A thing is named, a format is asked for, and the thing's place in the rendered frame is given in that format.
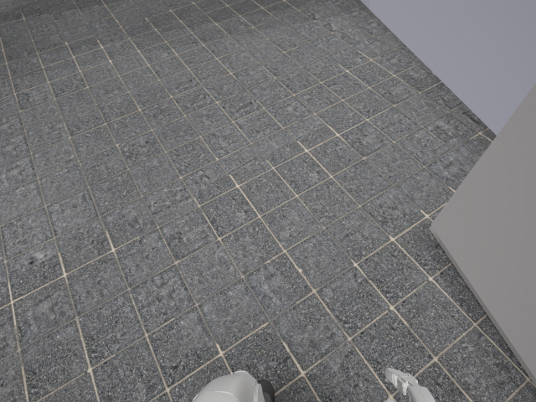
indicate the robot left foot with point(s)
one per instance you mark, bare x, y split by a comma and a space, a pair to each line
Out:
267, 390

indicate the fridge door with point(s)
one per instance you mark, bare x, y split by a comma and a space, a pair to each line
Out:
489, 227

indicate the robot right hand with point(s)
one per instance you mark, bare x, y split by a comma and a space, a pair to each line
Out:
407, 385

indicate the robot left thigh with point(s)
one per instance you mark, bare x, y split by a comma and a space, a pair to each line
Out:
231, 388

